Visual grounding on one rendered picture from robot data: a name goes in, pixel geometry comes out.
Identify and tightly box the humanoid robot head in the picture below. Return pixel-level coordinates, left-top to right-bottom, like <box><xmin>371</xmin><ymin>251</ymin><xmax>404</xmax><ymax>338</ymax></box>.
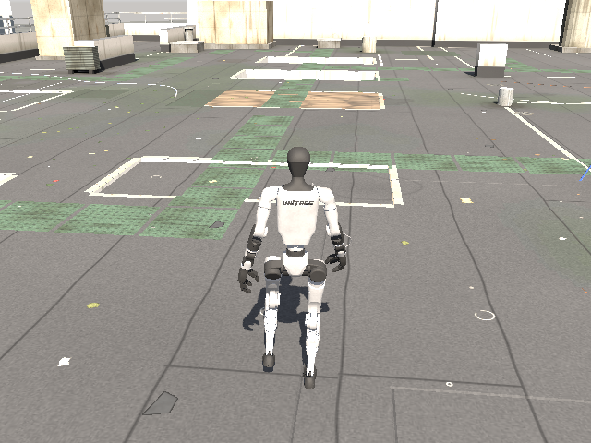
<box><xmin>282</xmin><ymin>147</ymin><xmax>314</xmax><ymax>191</ymax></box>

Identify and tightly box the robot left hand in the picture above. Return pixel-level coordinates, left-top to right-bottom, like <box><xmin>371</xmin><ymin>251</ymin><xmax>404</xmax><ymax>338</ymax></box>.
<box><xmin>238</xmin><ymin>268</ymin><xmax>259</xmax><ymax>293</ymax></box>

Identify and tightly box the humanoid robot torso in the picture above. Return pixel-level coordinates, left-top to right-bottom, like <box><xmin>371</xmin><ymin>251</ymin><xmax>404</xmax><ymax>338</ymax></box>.
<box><xmin>275</xmin><ymin>183</ymin><xmax>319</xmax><ymax>277</ymax></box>

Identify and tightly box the left robot forearm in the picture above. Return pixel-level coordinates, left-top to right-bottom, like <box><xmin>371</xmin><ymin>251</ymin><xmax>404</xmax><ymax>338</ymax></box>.
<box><xmin>241</xmin><ymin>224</ymin><xmax>262</xmax><ymax>270</ymax></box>

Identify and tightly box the robot right hand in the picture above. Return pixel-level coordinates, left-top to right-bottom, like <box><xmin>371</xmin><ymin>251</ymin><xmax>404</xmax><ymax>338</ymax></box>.
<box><xmin>325</xmin><ymin>254</ymin><xmax>346</xmax><ymax>272</ymax></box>

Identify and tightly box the robot left upper arm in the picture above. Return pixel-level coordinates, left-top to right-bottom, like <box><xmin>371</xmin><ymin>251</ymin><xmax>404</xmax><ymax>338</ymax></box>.
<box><xmin>253</xmin><ymin>186</ymin><xmax>279</xmax><ymax>239</ymax></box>

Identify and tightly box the right robot forearm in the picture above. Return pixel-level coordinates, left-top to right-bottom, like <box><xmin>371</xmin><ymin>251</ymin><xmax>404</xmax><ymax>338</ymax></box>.
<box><xmin>331</xmin><ymin>222</ymin><xmax>346</xmax><ymax>257</ymax></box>

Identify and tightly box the robot right upper arm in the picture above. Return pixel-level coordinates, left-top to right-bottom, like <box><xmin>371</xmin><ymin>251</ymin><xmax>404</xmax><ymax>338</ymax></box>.
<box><xmin>317</xmin><ymin>186</ymin><xmax>341</xmax><ymax>237</ymax></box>

